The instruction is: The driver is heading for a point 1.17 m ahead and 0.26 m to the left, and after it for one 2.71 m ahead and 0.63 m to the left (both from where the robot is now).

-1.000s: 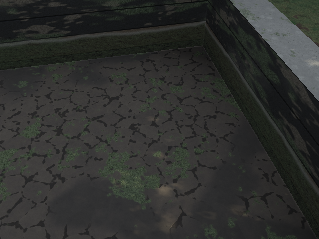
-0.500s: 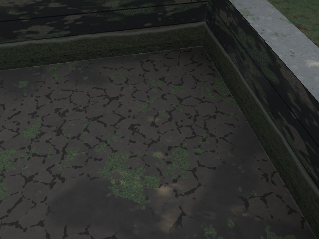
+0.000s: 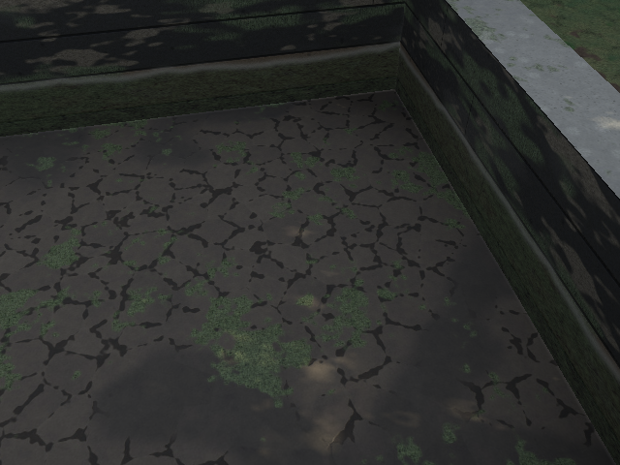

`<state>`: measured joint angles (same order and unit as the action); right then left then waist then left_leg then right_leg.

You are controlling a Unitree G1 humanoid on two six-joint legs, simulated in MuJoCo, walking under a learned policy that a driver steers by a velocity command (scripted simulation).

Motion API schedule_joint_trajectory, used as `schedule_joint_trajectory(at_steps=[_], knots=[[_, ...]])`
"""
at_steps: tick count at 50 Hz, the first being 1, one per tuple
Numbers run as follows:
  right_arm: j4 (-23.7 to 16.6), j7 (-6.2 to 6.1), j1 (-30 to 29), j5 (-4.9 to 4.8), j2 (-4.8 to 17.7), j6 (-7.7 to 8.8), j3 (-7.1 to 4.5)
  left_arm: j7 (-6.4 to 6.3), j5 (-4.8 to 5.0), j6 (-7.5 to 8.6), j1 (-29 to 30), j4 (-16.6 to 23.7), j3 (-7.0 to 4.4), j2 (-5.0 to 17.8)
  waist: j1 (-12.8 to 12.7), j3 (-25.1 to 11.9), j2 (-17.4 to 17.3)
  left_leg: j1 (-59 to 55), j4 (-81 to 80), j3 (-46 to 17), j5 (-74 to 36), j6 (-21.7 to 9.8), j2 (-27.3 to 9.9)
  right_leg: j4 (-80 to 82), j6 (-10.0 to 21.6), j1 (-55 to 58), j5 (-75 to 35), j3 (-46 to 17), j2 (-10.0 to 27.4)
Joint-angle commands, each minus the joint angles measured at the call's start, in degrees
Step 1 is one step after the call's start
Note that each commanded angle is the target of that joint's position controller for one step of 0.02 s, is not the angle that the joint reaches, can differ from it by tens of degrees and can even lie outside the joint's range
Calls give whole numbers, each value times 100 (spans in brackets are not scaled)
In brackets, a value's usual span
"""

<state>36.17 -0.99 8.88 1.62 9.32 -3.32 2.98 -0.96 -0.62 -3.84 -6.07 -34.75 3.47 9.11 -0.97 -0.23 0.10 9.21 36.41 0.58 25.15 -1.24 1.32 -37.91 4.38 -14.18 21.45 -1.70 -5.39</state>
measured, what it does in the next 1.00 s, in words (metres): stands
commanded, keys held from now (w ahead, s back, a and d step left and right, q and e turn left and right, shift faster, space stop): w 0.24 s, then no key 0.76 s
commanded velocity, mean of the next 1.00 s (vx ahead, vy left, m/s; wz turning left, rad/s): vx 0.23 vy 0.00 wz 0.00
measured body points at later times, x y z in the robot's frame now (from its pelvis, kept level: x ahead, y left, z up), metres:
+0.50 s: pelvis +0.01 +0.00 +0.02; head +0.00 +0.00 +0.47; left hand +0.18 +0.20 -0.08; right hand +0.17 -0.20 -0.09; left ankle -0.06 +0.11 -0.72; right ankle -0.01 -0.08 -0.72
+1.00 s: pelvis -0.01 +0.00 +0.02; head -0.01 +0.00 +0.47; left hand +0.16 +0.22 -0.08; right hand +0.13 -0.22 -0.10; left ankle -0.06 +0.11 -0.72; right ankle -0.01 -0.08 -0.72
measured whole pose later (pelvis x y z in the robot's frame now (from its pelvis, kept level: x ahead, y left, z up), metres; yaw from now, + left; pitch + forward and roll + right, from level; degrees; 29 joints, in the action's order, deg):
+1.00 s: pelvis -0.01 +0.00 +0.02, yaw +0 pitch +0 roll +0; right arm 40.1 -1.3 11.5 1.2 11.1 -4.5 2.3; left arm -1.3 -0.5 -4.4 -7.5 -39.1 2.6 10.6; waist -0.9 -0.4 -0.1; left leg 7.0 25.0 -0.2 17.9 -1.2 1.3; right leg -26.0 4.2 -11.5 14.1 -1.7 -4.9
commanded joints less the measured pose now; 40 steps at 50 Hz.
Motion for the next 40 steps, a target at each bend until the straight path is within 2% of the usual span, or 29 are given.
schedule_joint_trajectory(at_steps=[1, 13, 18, 19, 20, 21, 23, 27, 28, 32, 40], knots=[[-501, -12, -400, 1, 395, 92, -107, -11, -1, 100, 524, 539, -110, 387, -1, -310, 15, -188, -322, -331, -1776, -109, -264, 651, 102, -161, -1870, -638, 580], [-475, -11, -347, 7, 388, 87, -101, -12, -3, 101, 455, 514, -103, 372, -4, -331, 9, -200, -360, -352, -1704, -115, -268, 686, 112, -138, -1805, -659, 598], [-290, 2, -174, 28, 329, 68, -53, 6, -18, 103, 304, 334, -39, 283, 0, -33, 41, -265, -967, -501, -1423, -108, -368, 1261, 71, -124, -1577, -847, 719], [-466, -3, -551, -7, 299, 32, -14, 72, -66, 134, 590, 451, -23, 259, -89, 282, 54, -21, -908, -594, -2618, -55, -504, 1182, 39, -91, -2542, -709, 747], [-385, -5, -443, 27, 297, 25, -13, 93, -107, 162, 392, 348, -6, 201, -120, -142, 3, -272, -1045, -641, -2875, -38, -574, 1315, 19, 195, -2717, -747, 811], [-330, -7, -334, 28, 349, 23, -32, 98, -99, 184, 283, 258, -14, 239, -99, -249, -27, -404, -1160, -653, -2925, -21, -585, 1417, 17, 336, -2803, -761, 828], [-232, -11, -203, 16, 420, 20, -61, 94, -70, 214, 198, 132, -40, 313, -66, -418, -52, -616, -1352, -661, -2976, -15, -604, 1597, 30, 588, -2989, -791, 879], [-126, 12, -103, -19, 450, -24, -107, 116, -10, 236, 152, -15, -67, 345, -10, -476, -19, -784, -1628, -675, -2737, -12, -614, 1894, 51, 728, -2968, -783, 935], [32, -4, 83, -58, 508, 8, -139, 37, 82, 213, 113, -96, -83, 425, 98, -586, -1, -950, -1618, -589, -2144, -7, -483, 1837, 33, 662, -2600, -846, 885], [66, -11, -2, -78, 449, 43, -129, -5, 76, 175, 178, -99, -100, 419, 62, -324, 8, -703, -1667, -614, -2210, -35, -530, 1930, 45, 539, -2508, -835, 905], [62, -42, 34, -73, 572, 27, -162, -31, 37, 94, 123, -90, -164, 541, -3, -392, -14, -459, -1494, -570, -2425, -86, -517, 1672, 107, 615, -2764, -782, 896]])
